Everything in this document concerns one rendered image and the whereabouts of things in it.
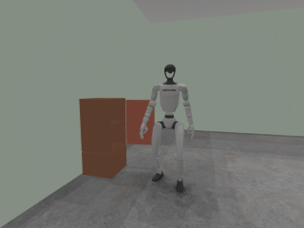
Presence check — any robot left forearm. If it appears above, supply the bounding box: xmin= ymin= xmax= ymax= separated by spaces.
xmin=185 ymin=101 xmax=193 ymax=124

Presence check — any right robot upper arm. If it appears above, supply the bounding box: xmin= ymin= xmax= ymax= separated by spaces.
xmin=149 ymin=84 xmax=161 ymax=107

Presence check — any robot left thigh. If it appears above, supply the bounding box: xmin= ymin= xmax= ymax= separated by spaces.
xmin=175 ymin=121 xmax=184 ymax=161

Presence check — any cupboard door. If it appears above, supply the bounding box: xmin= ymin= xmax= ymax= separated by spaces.
xmin=125 ymin=100 xmax=155 ymax=145

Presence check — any robot right forearm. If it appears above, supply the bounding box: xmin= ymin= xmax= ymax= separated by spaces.
xmin=142 ymin=102 xmax=153 ymax=124

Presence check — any left robot hand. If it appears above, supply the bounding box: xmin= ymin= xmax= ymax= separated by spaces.
xmin=186 ymin=123 xmax=195 ymax=140

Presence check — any right robot hand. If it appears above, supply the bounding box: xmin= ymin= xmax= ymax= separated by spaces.
xmin=140 ymin=123 xmax=148 ymax=139

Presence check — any left robot upper arm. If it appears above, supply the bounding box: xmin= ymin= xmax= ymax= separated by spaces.
xmin=179 ymin=84 xmax=189 ymax=107

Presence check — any robot left shin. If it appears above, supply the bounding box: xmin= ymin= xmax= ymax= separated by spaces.
xmin=176 ymin=155 xmax=183 ymax=181

